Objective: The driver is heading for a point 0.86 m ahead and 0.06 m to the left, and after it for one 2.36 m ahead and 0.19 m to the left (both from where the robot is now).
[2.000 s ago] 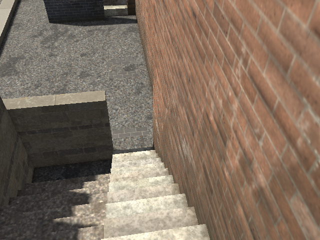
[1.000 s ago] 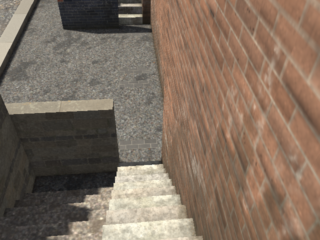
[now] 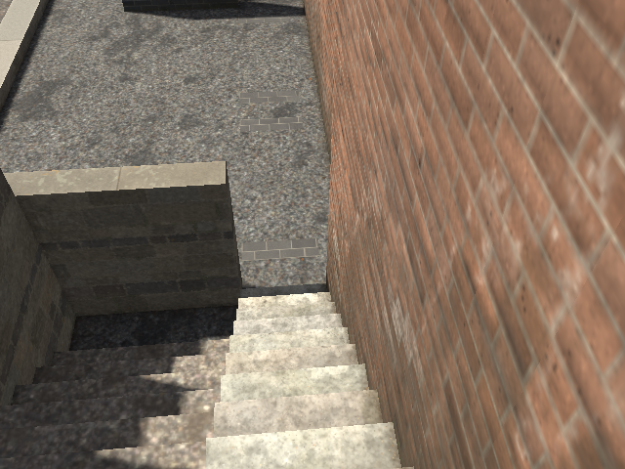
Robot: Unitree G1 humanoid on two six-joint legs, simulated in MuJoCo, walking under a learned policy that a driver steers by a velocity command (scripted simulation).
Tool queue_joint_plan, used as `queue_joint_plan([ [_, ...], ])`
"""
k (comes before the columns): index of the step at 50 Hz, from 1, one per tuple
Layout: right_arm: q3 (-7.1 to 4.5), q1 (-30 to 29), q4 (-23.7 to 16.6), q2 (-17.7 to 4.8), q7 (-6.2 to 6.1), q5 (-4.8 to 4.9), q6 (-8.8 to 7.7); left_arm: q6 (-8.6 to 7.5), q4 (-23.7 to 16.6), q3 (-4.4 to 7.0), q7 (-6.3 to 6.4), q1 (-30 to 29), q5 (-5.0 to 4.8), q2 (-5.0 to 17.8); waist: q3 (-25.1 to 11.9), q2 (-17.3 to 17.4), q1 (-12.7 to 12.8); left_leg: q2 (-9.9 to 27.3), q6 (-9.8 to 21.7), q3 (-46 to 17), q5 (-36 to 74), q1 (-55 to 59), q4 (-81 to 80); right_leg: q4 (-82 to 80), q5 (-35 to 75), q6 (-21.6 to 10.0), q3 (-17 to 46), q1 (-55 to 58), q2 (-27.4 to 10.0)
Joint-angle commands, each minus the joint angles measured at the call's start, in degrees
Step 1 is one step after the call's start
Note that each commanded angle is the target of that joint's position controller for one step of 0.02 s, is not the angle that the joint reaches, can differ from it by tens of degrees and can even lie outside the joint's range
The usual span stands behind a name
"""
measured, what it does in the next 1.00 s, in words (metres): goes down: right foot 0.20 m lower, then left foot 0.21 m lower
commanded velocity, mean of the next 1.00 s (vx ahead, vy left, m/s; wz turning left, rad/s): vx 0.49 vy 0.00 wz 0.00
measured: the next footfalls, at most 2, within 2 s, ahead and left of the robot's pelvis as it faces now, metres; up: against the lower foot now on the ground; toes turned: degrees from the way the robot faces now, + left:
right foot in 0.16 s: +0.12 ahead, -0.09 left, -0.20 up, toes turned +0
left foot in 0.66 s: +0.36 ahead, +0.17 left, -0.41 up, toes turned -2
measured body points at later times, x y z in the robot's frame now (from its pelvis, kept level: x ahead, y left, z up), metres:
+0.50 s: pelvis +0.19 +0.00 -0.24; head +0.18 -0.05 +0.21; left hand +0.05 +0.18 -0.37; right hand +0.40 -0.19 -0.36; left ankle +0.37 +0.18 -0.90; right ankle +0.08 -0.09 -0.89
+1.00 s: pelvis +0.44 +0.06 -0.43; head +0.43 +0.05 +0.02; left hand +0.53 +0.31 -0.56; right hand +0.31 -0.18 -0.57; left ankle +0.32 +0.17 -1.09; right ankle +0.61 -0.05 -1.15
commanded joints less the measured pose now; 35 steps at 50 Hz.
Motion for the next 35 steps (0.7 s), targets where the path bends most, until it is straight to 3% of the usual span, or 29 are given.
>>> queue_joint_plan([
  [1,-1.07,-9.67,-1.19,-4.46,-1.08,2.50,-2.21,-1.46,-2.99,-0.64,-0.44,0.09,-0.30,-0.19,5.66,3.42,3.98,3.61,4.40,-1.35,25.47,-25.36,-8.12,-25.36,42.21,2.41,-1.24,20.21,0.32],
  [2,-1.30,-9.33,1.70,-5.94,-1.50,2.68,-2.33,-0.76,-2.07,-0.99,-0.77,2.32,-2.08,-2.16,2.17,3.26,4.46,3.80,4.90,-2.42,19.96,-27.80,-8.80,-24.79,46.79,4.21,-3.78,30.83,3.46],
  [3,-1.67,-9.64,2.92,-7.67,-1.67,2.26,-2.33,0.06,-1.43,-0.73,-0.20,4.51,-2.94,-0.82,2.40,4.70,5.92,4.61,4.58,-2.69,21.60,-25.71,-4.93,-26.21,45.30,4.72,-2.59,33.14,2.61],
  [4,-1.56,-10.25,4.58,-7.96,-1.41,1.76,-2.57,0.71,1.63,0.16,0.08,13.25,-2.63,0.78,-2.42,4.88,8.12,4.07,3.98,-1.13,23.57,-26.20,2.93,-19.08,48.79,4.41,-4.59,41.21,4.12],
  [5,-1.63,-11.59,5.25,-7.56,-0.69,0.05,-1.80,0.80,5.69,0.71,0.06,24.44,-2.09,1.54,-2.82,4.42,13.37,3.17,2.68,1.50,29.80,-23.51,17.21,-21.95,45.97,3.84,-3.96,44.95,3.15],
  [6,-1.93,-14.52,5.93,-9.17,-0.29,-0.45,-0.99,1.67,9.18,2.18,-0.05,34.91,-1.16,5.07,-4.24,4.17,18.47,3.22,2.39,1.63,41.64,-20.46,29.74,-23.74,39.74,2.42,-4.19,48.35,1.66],
  [7,-2.74,-22.31,4.42,-11.06,0.29,-0.36,-0.71,2.03,10.55,3.28,0.28,42.61,-0.06,8.71,-1.82,0.93,25.36,-0.25,0.77,0.73,37.53,-26.85,52.81,-30.87,37.23,-0.29,0.62,53.32,-3.13],
  [8,-2.35,-23.54,3.27,-6.04,0.17,-1.33,0.80,0.32,7.32,2.21,-0.16,31.18,0.47,9.03,7.57,-6.12,20.96,-9.13,0.72,1.06,-0.30,-26.61,67.45,-50.88,37.49,-2.59,8.90,42.04,-10.05],
  [9,-0.88,-14.15,1.82,-0.79,0.11,-0.30,1.88,-1.89,5.18,-0.37,-1.81,23.07,1.40,8.01,9.29,-8.69,7.91,-9.58,3.34,-4.80,-10.36,-40.14,67.67,-25.53,57.71,5.01,5.04,45.13,-9.62],
  [10,-0.03,-2.75,1.33,0.87,0.08,-1.01,1.79,-4.04,5.41,-2.06,-2.70,21.77,-0.57,4.50,8.02,-10.92,-0.06,-4.81,3.90,-6.57,-3.28,-42.05,53.73,-21.52,62.16,5.36,11.50,42.46,-12.69],
  [11,-0.19,2.39,5.09,0.24,-0.85,-2.47,3.75,-3.67,3.74,-1.61,-1.58,17.92,-1.47,3.21,7.66,-5.50,-3.02,-3.62,3.63,-4.76,1.49,-40.42,55.35,-24.35,46.34,-0.45,18.37,34.79,-16.34],
  [12,-0.31,1.95,5.54,-1.92,-1.20,-3.89,4.79,-3.87,3.37,-2.08,-1.15,17.93,-2.07,3.90,7.86,-6.05,-2.20,-3.84,3.16,-2.36,-2.57,-43.97,62.80,-25.32,36.02,-3.11,22.10,31.50,-17.15],
  [13,0.22,-3.60,2.28,-1.81,-1.50,-5.59,4.64,-4.53,4.20,-2.04,0.42,17.83,-3.61,4.95,7.25,-4.74,-1.91,0.02,1.83,-10.36,18.25,-47.79,47.83,-25.41,21.04,-6.01,25.93,25.49,-18.48],
  [14,0.46,-13.58,-1.70,-2.54,-1.82,-3.51,4.95,-4.16,4.41,-2.86,2.37,17.42,-2.16,5.48,11.59,-8.20,0.66,1.31,-1.35,-11.11,25.29,-45.37,36.94,-30.58,20.17,-8.63,30.55,14.27,-22.45],
  [15,0.73,-19.48,-3.34,-3.02,-1.75,-1.63,5.02,-3.83,5.64,-4.82,3.54,15.40,-1.43,0.38,13.57,-3.83,0.24,2.80,-4.32,-11.55,34.45,-38.89,25.77,-30.44,23.81,-5.42,23.16,6.78,-17.52],
  [16,1.14,-21.06,-2.95,-1.47,-1.54,-0.46,5.64,-4.10,4.76,-5.24,3.84,14.38,-1.33,0.99,11.72,-8.45,1.18,0.80,-5.27,-7.04,37.70,-30.87,24.81,-31.82,28.62,-3.91,18.89,3.30,-15.42],
  [17,1.09,-19.48,-2.29,-1.69,-0.87,-0.21,6.00,-4.94,5.19,-5.51,3.22,14.69,-2.45,1.33,10.63,-11.79,0.35,-0.10,-5.37,-5.72,40.41,-27.79,30.70,-31.31,24.78,-2.97,19.33,-0.11,-14.06],
  [18,-0.15,-21.23,-4.83,-5.82,-0.04,-1.31,4.90,-5.84,6.73,-5.45,3.53,13.95,-3.74,-1.24,12.15,-6.56,-1.29,3.98,-3.63,-13.30,58.54,-35.48,17.56,-18.93,5.97,-2.68,16.24,3.06,-10.51],
  [19,0.20,-23.59,-5.68,-4.92,0.80,-0.71,4.22,-6.08,7.34,-6.08,3.75,15.44,-4.45,-2.22,11.23,-7.36,0.53,2.70,-2.95,-12.00,63.62,-36.70,13.80,-18.88,-3.03,-2.15,16.08,4.75,-8.56],
  [20,0.72,-25.62,-7.22,-4.42,1.50,-2.08,4.34,-6.00,6.22,-5.94,4.03,12.26,-4.97,-2.52,11.00,-5.54,-0.32,3.48,-4.37,-8.19,70.48,-33.71,8.63,-18.46,-15.34,-3.82,14.75,1.10,-5.75],
  [21,0.96,-27.94,-8.06,-2.83,2.33,-2.18,3.80,-6.26,5.91,-5.54,4.46,12.37,-5.62,-1.14,10.34,-3.84,1.10,3.39,-4.59,-7.08,75.15,-30.83,6.21,-17.34,-19.40,-4.95,15.29,-0.01,-5.94],
  [23,1.28,-31.65,-9.92,-0.49,2.90,-1.42,3.65,-5.73,6.22,-4.90,4.43,13.33,-4.55,-0.59,11.24,-3.94,4.07,4.01,-5.49,-6.47,71.52,-31.62,3.37,-14.74,-18.21,-6.11,17.47,2.70,-6.30],
  [27,0.61,-35.45,-10.40,-0.96,2.28,-1.20,1.95,-4.79,6.58,-4.28,4.05,16.20,-1.85,-2.70,12.21,-5.77,9.43,4.77,-5.81,-5.56,66.48,-32.95,-2.37,-5.14,-11.50,-6.85,16.98,8.09,-4.93],
  [29,0.47,-32.15,-9.11,-0.68,2.00,-1.56,1.64,-4.61,6.20,-3.15,3.71,13.28,-1.02,-0.52,10.00,-7.96,8.47,5.13,-4.85,-4.97,58.99,-29.67,-3.07,-0.44,-3.89,-8.93,19.25,9.84,-6.59],
  [30,-0.18,-27.49,-7.14,-1.07,1.74,-0.35,1.49,-3.82,6.03,-2.22,3.35,11.60,0.17,0.61,7.58,-7.52,7.18,6.04,-3.19,-4.90,56.62,-26.33,-6.62,5.29,-2.02,-9.73,18.10,11.19,-5.93],
  [32,-0.39,-5.59,1.06,-1.18,1.19,1.55,0.92,-3.49,6.37,-1.37,2.36,7.97,-0.04,0.38,-2.63,-3.52,0.00,4.71,-1.34,0.37,57.65,5.12,-16.20,24.94,11.09,-8.09,6.85,2.29,-2.85],
  [33,-1.44,6.49,2.94,-3.75,1.39,1.52,0.25,-3.28,5.06,0.28,1.73,5.42,0.71,3.75,-0.33,4.81,-8.83,6.45,1.19,-1.80,59.38,13.38,-35.25,47.32,3.98,-5.68,0.44,-3.19,3.82],
  [34,-2.22,6.22,4.22,-8.41,1.70,1.30,0.06,-3.53,2.72,1.21,1.41,6.47,-0.20,1.58,0.37,17.20,-3.77,13.91,3.49,-8.47,86.56,26.53,-24.43,62.10,-32.29,-2.66,-3.27,-24.32,9.23],
  [35,-2.29,4.99,3.26,-10.00,2.10,0.36,-0.24,-4.02,-0.47,0.23,1.57,6.56,-1.64,-0.55,-3.71,20.93,-1.66,19.99,5.90,-9.74,116.17,39.11,-4.90,67.06,-39.19,-1.60,-3.18,-40.37,6.62],
])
